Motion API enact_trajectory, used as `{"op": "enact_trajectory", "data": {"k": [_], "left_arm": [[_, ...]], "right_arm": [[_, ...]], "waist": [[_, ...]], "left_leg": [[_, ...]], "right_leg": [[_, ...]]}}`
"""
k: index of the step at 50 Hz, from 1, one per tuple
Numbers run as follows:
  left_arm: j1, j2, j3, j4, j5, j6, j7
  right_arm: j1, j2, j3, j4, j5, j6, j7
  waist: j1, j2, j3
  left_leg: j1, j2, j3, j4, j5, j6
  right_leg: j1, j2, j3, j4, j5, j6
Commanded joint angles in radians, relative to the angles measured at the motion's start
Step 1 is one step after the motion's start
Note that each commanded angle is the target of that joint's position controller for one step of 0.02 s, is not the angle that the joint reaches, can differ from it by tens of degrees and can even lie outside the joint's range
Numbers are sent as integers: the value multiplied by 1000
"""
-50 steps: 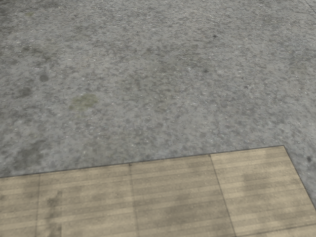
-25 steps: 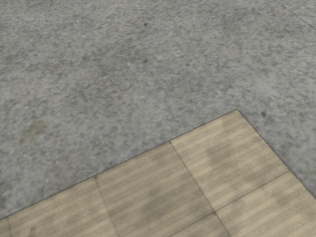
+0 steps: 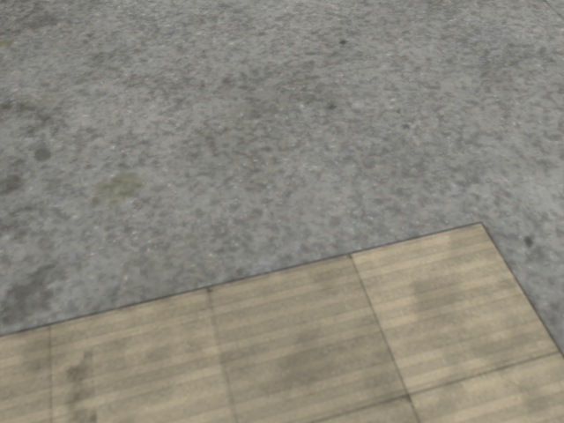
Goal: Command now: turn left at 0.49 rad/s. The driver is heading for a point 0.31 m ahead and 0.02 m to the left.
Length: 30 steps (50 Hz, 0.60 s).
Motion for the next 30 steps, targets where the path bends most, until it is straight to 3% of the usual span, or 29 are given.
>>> {"op": "enact_trajectory", "data": {"k": [1,2,3,4,5,6,7,9,11,13,18,22,23,24,25,26,27,28,30], "left_arm": [[104,89,29,-19,3,-18,-9],[130,154,44,-26,21,-14,-4],[95,224,53,-38,55,-15,-10],[54,170,33,-67,66,-31,-11],[-9,124,16,-72,56,-39,-7],[-44,105,9,-74,38,-42,-1],[-52,93,5,-72,26,-44,5],[-6,94,1,-56,25,-40,17],[44,105,5,-41,30,-32,27],[75,126,12,-32,30,-23,29],[38,173,30,-36,20,-15,16],[25,195,35,-18,-11,-19,-6],[9,187,31,-13,-22,-19,-8],[50,145,15,9,-19,-22,-14],[75,66,-16,6,25,-29,-22],[82,11,-41,-13,49,-29,-27],[52,92,-18,5,23,-14,-19],[44,118,-10,11,-1,-3,-15],[63,128,-1,48,0,13,7]], "right_arm": [[-80,-141,-33,-89,9,10,-9],[-49,-90,-19,-97,-11,12,-5],[-22,-83,-19,-120,-7,8,-13],[18,-171,-48,-96,-14,5,-21],[33,-193,-63,-77,-8,10,-18],[53,-170,-63,-58,-10,21,-21],[52,-156,-62,-53,-13,29,-24],[22,-124,-54,-72,-8,34,-17],[-23,-103,-47,-102,1,34,-9],[-57,-93,-42,-128,-3,34,2],[-78,-70,-29,-167,-12,37,20],[-50,-74,-33,-170,-14,36,25],[-10,-70,-35,-151,-16,35,26],[23,-84,-39,-132,-24,33,21],[64,-144,-50,-127,-29,28,8],[28,-158,-32,-149,-59,12,5],[21,-86,-12,-132,-74,-12,19],[-24,-72,-6,-110,-69,-31,26],[-91,-66,-4,-83,-54,-53,26]], "waist": [[48,129,-169],[34,-35,-167],[7,-266,-152],[3,-167,-141],[-27,-124,-99],[-38,-116,-75],[-26,-122,-63],[1,-127,-73],[35,-135,-91],[60,-140,-103],[59,-156,-101],[32,-171,-117],[3,-159,-125],[-7,-102,-139],[4,88,-199],[29,242,-243],[-14,110,-273],[9,107,-198],[22,131,-126]], "left_leg": [[35,126,-198,-38,202,125],[-118,26,-96,156,-9,62],[-247,-92,18,364,-386,16],[-238,-25,-15,569,-408,-8],[-250,-14,-9,647,-346,-11],[-275,-5,2,674,-279,-26],[-316,-2,4,697,-217,-39],[-315,-7,40,693,-164,-63],[-345,3,64,624,-154,-82],[-353,26,82,547,-163,-88],[-212,70,172,356,-183,-58],[-62,35,221,129,-131,3],[18,16,242,-3,-24,30],[155,7,217,-123,128,59],[360,159,23,-123,507,97],[349,396,-202,-96,793,280],[243,419,-175,-121,675,374],[196,357,-99,-142,580,339],[177,285,-2,-157,516,255]], "right_leg": [[174,-25,-19,-237,230,-15],[273,-204,153,-271,335,-82],[195,-423,411,-311,470,-251],[129,-476,417,-320,475,-321],[93,-419,317,-313,459,-293],[103,-352,227,-306,408,-248],[138,-329,183,-293,441,-230],[170,-300,97,-276,569,-233],[256,-318,68,-262,629,-249],[311,-348,60,-263,623,-257],[235,-375,-22,-271,578,-248],[193,-375,-42,-201,583,-216],[169,-356,-64,-152,548,-185],[96,-314,-97,-79,488,-131],[-66,-228,-180,100,258,-32],[-178,-141,-135,244,-232,41],[-127,-160,-29,357,-283,60],[-137,-159,0,387,-254,59],[-161,-148,44,367,-151,60]]}}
